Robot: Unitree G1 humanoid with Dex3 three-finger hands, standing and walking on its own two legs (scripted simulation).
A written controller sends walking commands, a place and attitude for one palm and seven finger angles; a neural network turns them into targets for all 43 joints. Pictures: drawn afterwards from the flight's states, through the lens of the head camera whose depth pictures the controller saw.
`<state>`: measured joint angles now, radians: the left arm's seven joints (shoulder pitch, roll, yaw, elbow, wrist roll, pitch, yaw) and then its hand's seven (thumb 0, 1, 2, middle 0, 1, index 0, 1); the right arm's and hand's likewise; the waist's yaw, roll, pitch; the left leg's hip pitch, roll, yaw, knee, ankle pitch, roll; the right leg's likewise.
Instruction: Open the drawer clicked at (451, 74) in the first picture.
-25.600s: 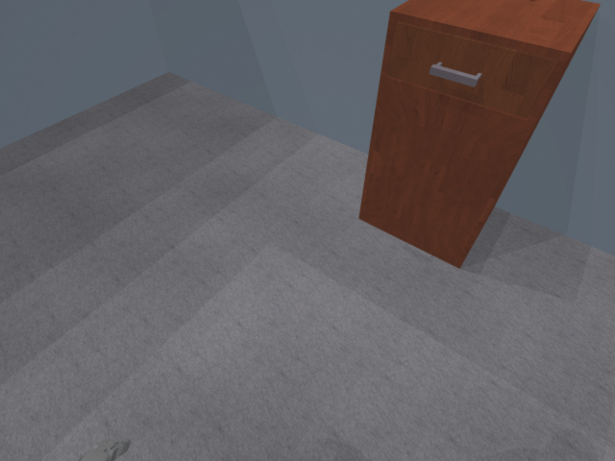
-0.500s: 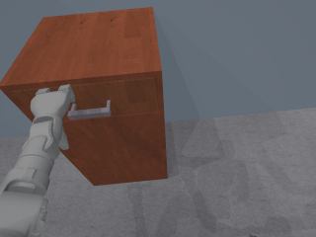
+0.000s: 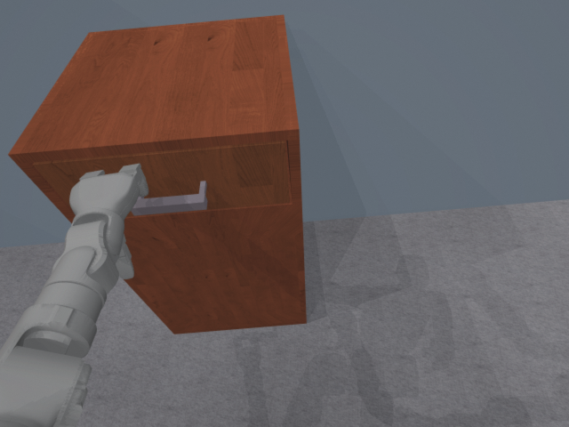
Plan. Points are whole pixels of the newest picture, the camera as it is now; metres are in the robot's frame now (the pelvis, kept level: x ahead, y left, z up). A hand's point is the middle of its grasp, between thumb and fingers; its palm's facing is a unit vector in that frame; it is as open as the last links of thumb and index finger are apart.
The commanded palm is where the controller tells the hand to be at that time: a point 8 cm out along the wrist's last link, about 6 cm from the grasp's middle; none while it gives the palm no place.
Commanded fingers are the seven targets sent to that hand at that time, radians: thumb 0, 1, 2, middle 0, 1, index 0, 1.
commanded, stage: lower the fingers behind the handle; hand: left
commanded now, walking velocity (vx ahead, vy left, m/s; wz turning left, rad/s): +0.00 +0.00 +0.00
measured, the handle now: (170, 196) +0.50 +0.23 +0.01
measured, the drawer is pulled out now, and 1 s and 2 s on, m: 0.00 0.00 0.00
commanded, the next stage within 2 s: lift the fingers back up to retry in 1.56 s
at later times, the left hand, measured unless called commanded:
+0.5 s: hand (133, 228) +0.41 +0.27 +0.03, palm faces -0.15 -0.03 -0.99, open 14.0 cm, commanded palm +0.39 +0.25 +0.09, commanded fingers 0.00 -0.50 0.30 -0.30 -1.20 -0.30 -1.20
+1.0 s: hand (153, 224) +0.42 +0.24 +0.02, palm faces -0.01 +0.01 -1.00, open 13.8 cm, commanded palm +0.40 +0.25 +0.05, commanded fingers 0.00 -0.50 0.30 -0.30 -1.20 -0.30 -1.20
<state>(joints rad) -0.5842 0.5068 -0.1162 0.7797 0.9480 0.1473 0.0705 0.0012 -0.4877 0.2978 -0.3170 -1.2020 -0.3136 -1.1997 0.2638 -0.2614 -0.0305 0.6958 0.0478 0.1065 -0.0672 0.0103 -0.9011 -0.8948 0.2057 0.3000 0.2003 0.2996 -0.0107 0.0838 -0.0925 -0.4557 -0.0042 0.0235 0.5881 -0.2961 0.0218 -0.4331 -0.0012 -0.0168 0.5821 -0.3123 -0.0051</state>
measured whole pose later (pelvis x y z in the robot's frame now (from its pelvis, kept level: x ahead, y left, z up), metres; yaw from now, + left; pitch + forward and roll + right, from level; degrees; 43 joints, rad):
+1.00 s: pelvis -0.02 +0.00 -0.02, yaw -1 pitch +14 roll -1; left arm -0.69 0.44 -0.07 0.97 1.06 0.04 0.33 0.00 -0.49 0.30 -0.33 -1.30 -0.32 -1.24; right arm 0.28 -0.24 -0.03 0.71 0.02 0.10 -0.04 0.01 -0.90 -0.89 0.21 0.30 0.20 0.30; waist -0.05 0.06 -0.14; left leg -0.66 0.01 0.03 0.75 -0.34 0.03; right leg -0.64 0.01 -0.01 0.73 -0.34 0.00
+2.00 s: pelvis -0.01 +0.01 -0.02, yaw -1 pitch +13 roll -1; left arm -0.60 0.45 -0.06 0.83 1.05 -0.03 0.29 0.00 -0.49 0.30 -0.29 -1.22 -0.30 -1.20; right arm 0.31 -0.26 -0.05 0.69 0.03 0.08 -0.05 0.01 -0.90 -0.89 0.21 0.30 0.20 0.30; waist -0.03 0.06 -0.12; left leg -0.62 0.01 0.03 0.74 -0.35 0.03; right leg -0.59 0.01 -0.01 0.71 -0.35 0.00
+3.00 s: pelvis -0.01 -0.01 +0.00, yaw +0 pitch +9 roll +0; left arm -0.56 0.45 -0.07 0.71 1.01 -0.05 0.13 0.00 -0.49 0.30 -0.32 -1.20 -0.32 -1.20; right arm 0.27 -0.27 -0.05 0.70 0.04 0.10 -0.07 0.01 -0.90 -0.89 0.20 0.30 0.20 0.30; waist -0.02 0.07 -0.09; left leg -0.46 0.00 0.02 0.62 -0.31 0.01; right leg -0.45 0.01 -0.01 0.62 -0.33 -0.02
